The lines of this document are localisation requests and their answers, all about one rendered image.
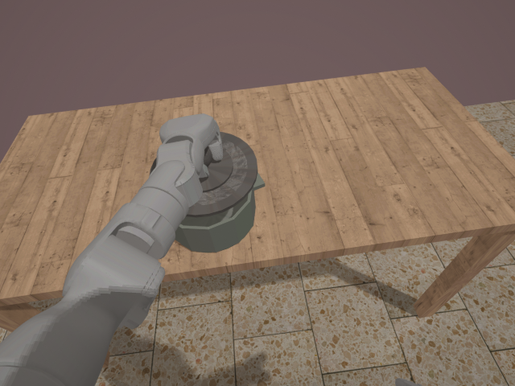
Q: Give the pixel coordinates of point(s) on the robot left upper arm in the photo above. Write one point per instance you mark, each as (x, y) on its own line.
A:
(66, 345)

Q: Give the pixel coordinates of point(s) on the table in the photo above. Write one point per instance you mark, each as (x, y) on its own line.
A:
(351, 165)

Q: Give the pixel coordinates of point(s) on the lid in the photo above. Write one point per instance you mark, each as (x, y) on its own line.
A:
(230, 179)

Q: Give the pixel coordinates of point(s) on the knob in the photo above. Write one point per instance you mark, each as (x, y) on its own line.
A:
(207, 156)

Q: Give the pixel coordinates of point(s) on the pot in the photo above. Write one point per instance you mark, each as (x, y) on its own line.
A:
(211, 234)

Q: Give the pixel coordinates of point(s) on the robot left hand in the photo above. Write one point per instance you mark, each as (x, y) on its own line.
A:
(203, 127)

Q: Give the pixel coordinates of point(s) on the robot left forearm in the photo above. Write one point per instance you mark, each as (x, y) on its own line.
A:
(150, 219)

